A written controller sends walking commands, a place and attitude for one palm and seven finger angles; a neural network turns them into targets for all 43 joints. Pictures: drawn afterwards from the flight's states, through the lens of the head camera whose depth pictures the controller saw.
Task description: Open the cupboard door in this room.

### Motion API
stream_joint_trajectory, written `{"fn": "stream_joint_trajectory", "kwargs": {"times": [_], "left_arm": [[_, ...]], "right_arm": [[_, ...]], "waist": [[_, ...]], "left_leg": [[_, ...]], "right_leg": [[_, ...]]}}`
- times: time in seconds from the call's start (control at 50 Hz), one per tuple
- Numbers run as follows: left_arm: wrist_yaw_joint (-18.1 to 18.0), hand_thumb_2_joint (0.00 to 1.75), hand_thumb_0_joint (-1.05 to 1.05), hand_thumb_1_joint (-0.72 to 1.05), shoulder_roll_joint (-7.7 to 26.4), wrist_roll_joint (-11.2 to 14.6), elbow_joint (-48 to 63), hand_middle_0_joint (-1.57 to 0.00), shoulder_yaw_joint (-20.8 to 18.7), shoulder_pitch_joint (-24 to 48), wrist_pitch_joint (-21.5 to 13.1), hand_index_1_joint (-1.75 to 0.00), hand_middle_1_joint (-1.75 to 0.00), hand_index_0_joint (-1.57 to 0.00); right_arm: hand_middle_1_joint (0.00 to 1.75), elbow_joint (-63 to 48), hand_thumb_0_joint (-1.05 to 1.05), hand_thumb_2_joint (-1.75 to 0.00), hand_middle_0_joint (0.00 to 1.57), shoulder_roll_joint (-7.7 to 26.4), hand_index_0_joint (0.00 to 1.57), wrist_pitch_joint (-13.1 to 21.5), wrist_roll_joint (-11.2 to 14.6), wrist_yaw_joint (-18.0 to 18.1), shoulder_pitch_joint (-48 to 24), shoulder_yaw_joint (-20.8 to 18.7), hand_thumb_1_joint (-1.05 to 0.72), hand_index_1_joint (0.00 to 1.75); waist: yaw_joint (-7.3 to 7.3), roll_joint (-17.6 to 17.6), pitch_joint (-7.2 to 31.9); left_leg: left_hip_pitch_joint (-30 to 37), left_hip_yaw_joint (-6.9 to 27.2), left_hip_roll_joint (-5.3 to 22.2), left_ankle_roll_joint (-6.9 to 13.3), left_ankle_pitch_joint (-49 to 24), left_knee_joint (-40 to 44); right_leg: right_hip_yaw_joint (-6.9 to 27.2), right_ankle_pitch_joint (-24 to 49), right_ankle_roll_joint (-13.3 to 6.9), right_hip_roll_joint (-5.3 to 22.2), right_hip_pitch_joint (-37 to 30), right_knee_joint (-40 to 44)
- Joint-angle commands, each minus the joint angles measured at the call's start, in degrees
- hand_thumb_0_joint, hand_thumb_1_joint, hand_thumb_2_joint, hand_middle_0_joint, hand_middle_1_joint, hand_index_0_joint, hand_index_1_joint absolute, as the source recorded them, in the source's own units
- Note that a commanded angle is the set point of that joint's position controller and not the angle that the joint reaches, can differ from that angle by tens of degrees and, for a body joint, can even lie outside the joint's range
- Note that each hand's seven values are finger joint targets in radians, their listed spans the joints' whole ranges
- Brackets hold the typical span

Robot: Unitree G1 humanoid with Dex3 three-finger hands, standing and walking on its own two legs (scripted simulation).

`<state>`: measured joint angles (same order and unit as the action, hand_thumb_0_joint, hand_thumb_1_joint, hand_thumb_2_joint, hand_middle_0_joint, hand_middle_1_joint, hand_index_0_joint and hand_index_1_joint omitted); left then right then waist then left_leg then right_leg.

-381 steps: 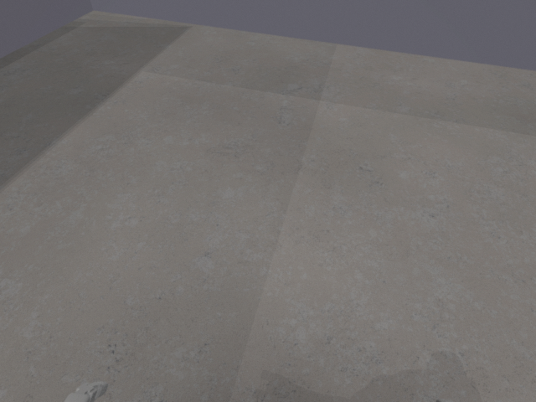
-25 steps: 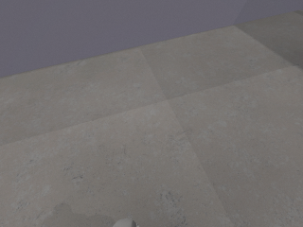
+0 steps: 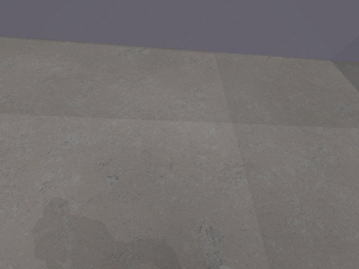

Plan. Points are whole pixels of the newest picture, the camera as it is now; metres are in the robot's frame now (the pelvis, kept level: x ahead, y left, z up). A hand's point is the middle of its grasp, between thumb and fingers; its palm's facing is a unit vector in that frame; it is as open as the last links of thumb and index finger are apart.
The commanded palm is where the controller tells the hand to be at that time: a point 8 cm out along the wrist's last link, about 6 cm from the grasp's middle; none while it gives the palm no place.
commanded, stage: turn or walk to find it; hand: left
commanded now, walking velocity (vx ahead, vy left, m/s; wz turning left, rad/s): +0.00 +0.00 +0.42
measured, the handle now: out of the picture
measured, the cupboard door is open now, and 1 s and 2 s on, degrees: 0 0 0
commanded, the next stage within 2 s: none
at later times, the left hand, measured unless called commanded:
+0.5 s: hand out of the picture +0.06 +0.15 -0.15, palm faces +0.18 -0.95 -0.27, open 7.4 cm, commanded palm none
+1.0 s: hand out of the picture -0.18 +0.14 -0.19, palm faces +0.50 -0.83 -0.25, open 7.4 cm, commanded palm none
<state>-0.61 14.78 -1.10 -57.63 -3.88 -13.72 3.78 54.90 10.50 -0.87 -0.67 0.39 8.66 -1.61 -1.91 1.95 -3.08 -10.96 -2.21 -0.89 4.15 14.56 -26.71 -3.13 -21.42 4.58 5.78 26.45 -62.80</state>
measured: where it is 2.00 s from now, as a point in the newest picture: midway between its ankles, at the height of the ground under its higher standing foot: outside the picture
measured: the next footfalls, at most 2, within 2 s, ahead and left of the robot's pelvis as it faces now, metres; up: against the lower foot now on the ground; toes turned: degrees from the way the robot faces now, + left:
right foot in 0.46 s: +0.01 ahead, -0.15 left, +0.00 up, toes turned +9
left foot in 0.98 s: -0.12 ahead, +0.07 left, +0.00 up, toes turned +30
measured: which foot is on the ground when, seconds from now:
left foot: down 0.00-0.46, up 0.48-0.96, down 0.98-1.00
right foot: up 0.00-0.44, down 0.46-0.98, up 1.00-1.00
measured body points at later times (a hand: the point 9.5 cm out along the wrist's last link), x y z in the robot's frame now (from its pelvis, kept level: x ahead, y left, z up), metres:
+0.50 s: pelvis -0.04 -0.06 -0.01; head -0.02 -0.08 +0.44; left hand +0.05 +0.20 -0.13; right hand +0.00 -0.30 -0.18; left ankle -0.01 +0.07 -0.73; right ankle -0.03 -0.16 -0.75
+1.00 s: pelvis -0.09 -0.05 -0.02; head -0.07 -0.02 +0.43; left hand -0.21 +0.18 -0.17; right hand +0.12 -0.24 -0.15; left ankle -0.16 +0.05 -0.75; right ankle -0.03 -0.16 -0.74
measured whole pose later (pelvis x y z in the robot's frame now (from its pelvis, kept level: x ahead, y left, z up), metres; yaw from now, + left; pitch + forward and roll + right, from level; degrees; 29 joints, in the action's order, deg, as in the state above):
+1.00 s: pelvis -0.09 -0.05 -0.02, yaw +26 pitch -1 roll +1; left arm -1.0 13.6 -1.1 -57.2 -3.4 -16.4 2.1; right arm 55.2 13.2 -1.8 -0.5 -0.6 7.6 -3.5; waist -2.5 2.5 -4.6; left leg -12.7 -3.5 0.4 0.0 18.6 -32.2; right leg -13.0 -21.2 1.7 9.6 17.9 -39.4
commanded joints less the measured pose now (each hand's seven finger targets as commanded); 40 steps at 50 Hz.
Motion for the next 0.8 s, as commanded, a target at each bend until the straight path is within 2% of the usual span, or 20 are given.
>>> {"fn": "stream_joint_trajectory", "kwargs": {"times": [0.0,0.06,0.16,0.26,0.3,0.36,0.4,0.42,0.44,0.46,0.48,0.5,0.52,0.54,0.56,0.58,0.62,0.66,0.7,0.78], "left_arm": [[-0.38,0.90,0.00,0.90,4.00,0.01,4.04,-0.20,-1.03,0.58,-1.42,-0.30,-0.30,-0.20],[-0.64,0.90,0.00,0.90,4.22,0.06,4.96,-0.20,-1.09,2.83,-1.53,-0.30,-0.30,-0.20],[-0.79,0.90,0.00,0.90,3.34,0.23,6.88,-0.20,-0.74,7.17,-1.62,-0.30,-0.30,-0.20],[-0.86,0.90,0.00,0.90,1.88,0.49,8.54,-0.20,-0.26,9.19,-1.82,-0.30,-0.30,-0.20],[-0.96,0.90,0.00,0.90,1.44,0.66,8.68,-0.20,-0.12,8.59,-1.94,-0.30,-0.30,-0.20],[-1.16,0.90,0.00,0.90,1.83,0.93,8.08,-0.20,-0.11,5.29,-2.23,-0.30,-0.30,-0.20],[-1.38,0.90,0.00,0.90,2.52,1.03,7.16,-0.20,-0.49,1.55,-2.76,-0.30,-0.30,-0.20],[-1.64,0.90,0.00,0.90,4.92,0.64,6.91,-0.20,-1.07,0.12,-3.12,-0.30,-0.30,-0.20],[-2.04,0.90,0.00,0.90,9.51,-0.20,7.29,-0.20,-1.97,-1.04,-3.47,-0.30,-0.30,-0.20],[-2.04,0.90,0.00,0.90,10.79,0.01,8.62,-0.20,-2.03,0.99,-3.17,-0.30,-0.30,-0.20],[-2.24,0.90,0.00,0.90,8.73,0.24,9.68,-0.20,-1.77,4.41,-3.08,-0.30,-0.30,-0.20],[-2.20,0.90,0.00,0.90,7.15,0.38,10.18,-0.20,-1.59,7.47,-3.40,-0.30,-0.30,-0.20],[-1.90,0.90,0.00,0.90,5.68,0.49,10.13,-0.20,-0.91,8.93,-3.62,-0.30,-0.30,-0.20],[-1.69,0.90,0.00,0.90,4.56,0.53,10.08,-0.20,-0.39,9.33,-3.92,-0.30,-0.30,-0.20],[-1.70,0.90,0.00,0.90,3.63,0.48,9.85,-0.20,-0.22,8.93,-4.17,-0.30,-0.30,-0.20],[-1.62,0.90,0.00,0.90,3.70,0.40,9.51,-0.20,-0.24,7.58,-4.47,-0.30,-0.30,-0.20],[-1.58,0.90,0.00,0.90,4.04,0.30,8.50,-0.20,-0.34,4.62,-4.61,-0.30,-0.30,-0.20],[-1.59,0.90,0.00,0.90,4.22,0.16,7.65,-0.20,-0.52,2.45,-4.58,-0.30,-0.30,-0.20],[-1.52,0.90,0.00,0.90,5.12,-0.14,7.07,-0.20,-0.78,0.63,-4.46,-0.30,-0.30,-0.20],[-1.34,0.90,0.00,0.90,7.10,-0.71,5.56,-0.20,-1.36,-2.64,-4.25,-0.30,-0.30,-0.20]], "right_arm": [[0.30,-2.25,0.00,-0.90,0.20,11.24,0.20,0.92,0.11,1.02,4.22,-3.05,-0.90,0.30],[0.30,-2.00,0.00,-0.90,0.20,10.96,0.20,0.94,0.02,1.09,6.60,-3.34,-0.90,0.30],[0.30,-1.78,0.00,-0.90,0.20,10.77,0.20,0.75,-0.46,1.10,8.66,-3.74,-0.90,0.30],[0.30,-1.42,0.00,-0.90,0.20,11.21,0.20,0.22,-0.88,0.96,9.21,-4.11,-0.90,0.30],[0.30,-1.55,0.00,-0.90,0.20,11.38,0.20,-0.02,-0.99,0.87,8.99,-4.15,-0.90,0.30],[0.30,-1.93,0.00,-0.90,0.20,11.22,0.20,-0.28,-0.90,0.53,7.45,-4.34,-0.90,0.30],[0.30,-2.41,0.00,-0.90,0.20,10.54,0.20,-0.51,-0.50,0.27,6.50,-4.38,-0.90,0.30],[0.30,-2.56,0.00,-0.90,0.20,8.53,0.20,-0.65,-0.17,-0.04,6.96,-4.23,-0.90,0.30],[0.30,-3.77,0.00,-0.90,0.20,5.61,0.20,-0.53,0.18,-0.18,7.25,-3.74,-0.90,0.30],[0.30,-4.42,0.00,-0.90,0.20,7.68,0.20,-0.87,-0.37,0.04,6.09,-4.54,-0.90,0.30],[0.30,-3.88,0.00,-0.90,0.20,8.50,0.20,-1.68,-0.87,-0.24,6.28,-4.89,-0.90,0.30],[0.30,-2.50,0.00,-0.90,0.20,7.89,0.20,-2.46,-1.03,-0.53,7.37,-4.93,-0.90,0.30],[0.30,-1.22,0.00,-0.90,0.20,7.63,0.20,-2.76,-1.07,-0.83,8.50,-4.96,-0.90,0.30],[0.30,-0.64,0.00,-0.90,0.20,6.95,0.20,-2.93,-1.01,-1.06,9.99,-4.84,-0.90,0.30],[0.30,-0.27,0.00,-0.90,0.20,6.50,0.20,-2.89,-0.91,-1.22,11.08,-4.72,-0.90,0.30],[0.30,-0.08,0.00,-0.90,0.20,6.12,0.20,-2.94,-0.85,-1.24,11.07,-4.58,-0.90,0.30],[0.30,-0.45,0.00,-0.90,0.20,6.58,0.20,-2.94,-0.86,-1.19,9.70,-4.53,-0.90,0.30],[0.30,-0.99,0.00,-0.90,0.20,6.87,0.20,-2.98,-0.83,-1.17,7.23,-4.50,-0.90,0.30],[0.30,-1.64,0.00,-0.90,0.20,6.82,0.20,-2.97,-0.78,-1.18,4.92,-4.15,-0.90,0.30],[0.30,-2.54,0.00,-0.90,0.20,6.07,0.20,-2.39,-0.34,-1.13,0.86,-3.44,-0.90,0.30]], "waist": [[2.05,-8.40,3.09],[2.91,-8.78,3.60],[4.32,-8.02,3.83],[4.64,-8.50,4.40],[4.37,-9.19,5.25],[2.80,-9.82,5.72],[0.83,-7.51,6.56],[0.39,-2.30,6.64],[-0.38,11.48,6.54],[-0.39,11.84,4.27],[1.27,6.70,2.75],[3.09,7.82,-0.01],[4.15,5.00,-1.74],[4.94,4.22,-2.60],[5.32,4.20,-2.21],[4.85,5.00,-2.06],[3.48,6.71,-0.64],[2.31,7.01,-1.28],[1.24,7.20,-1.54],[-0.61,8.47,0.73]], "left_leg": [[6.95,12.48,13.09,1.43,-26.90,9.82],[8.71,15.78,13.47,1.98,-27.98,9.49],[8.21,21.49,14.33,5.17,-24.47,9.20],[5.59,25.22,13.96,6.57,-21.04,8.53],[3.35,26.27,13.30,6.37,-19.84,8.38],[-1.90,26.26,11.31,5.06,-18.11,7.04],[-8.84,24.38,8.17,1.89,-10.52,4.85],[-16.26,20.77,4.64,-1.20,-2.06,0.81],[-25.47,10.94,-2.34,-4.73,9.45,-11.42],[-23.88,7.38,-3.58,-5.76,16.98,-24.64],[-22.04,8.99,-1.35,-5.56,15.14,-32.81],[-21.59,8.86,-0.35,-5.85,12.56,-37.09],[-20.66,7.66,0.17,-6.24,9.28,-40.56],[-20.37,6.61,0.70,-6.72,6.55,-42.65],[-20.60,6.12,0.97,-7.06,4.96,-43.07],[-20.70,5.53,1.27,-7.61,3.93,-43.45],[-21.42,5.13,1.93,-8.42,3.82,-42.54],[-21.61,4.89,2.73,-8.78,4.43,-40.79],[-20.53,4.08,3.23,-8.92,6.65,-36.75],[-16.66,1.48,3.27,-8.63,11.71,-25.32]], "right_leg": [[2.46,3.17,1.42,0.55,5.84,-2.92],[3.38,2.45,1.75,0.50,6.48,-1.37],[4.01,-1.16,1.37,-0.30,5.02,4.78],[3.66,-4.42,0.13,-2.39,0.87,12.80],[3.68,-4.48,-0.59,-3.31,-2.63,16.33],[2.94,-0.55,-1.49,-4.76,-10.40,25.74],[2.31,7.97,-1.98,-4.10,-20.93,38.12],[7.00,7.02,-3.72,1.28,-27.91,43.46],[21.72,1.12,-8.88,14.74,-31.40,48.39],[25.46,3.32,-14.00,22.78,-21.53,50.88],[20.98,1.08,-14.87,20.59,-15.28,51.38],[17.87,-0.25,-13.05,16.83,-11.27,51.85],[13.74,2.45,-11.50,13.69,-9.46,50.70],[9.26,5.86,-10.47,11.75,-8.97,49.58],[6.97,9.57,-9.85,10.50,-10.14,48.65],[5.23,11.07,-9.71,10.29,-11.38,48.39],[5.05,11.51,-10.27,10.68,-14.59,47.89],[5.34,10.98,-10.72,11.76,-15.54,47.91],[5.42,11.77,-11.47,12.82,-16.09,47.49],[4.16,20.52,-12.71,14.31,-19.85,44.46]]}}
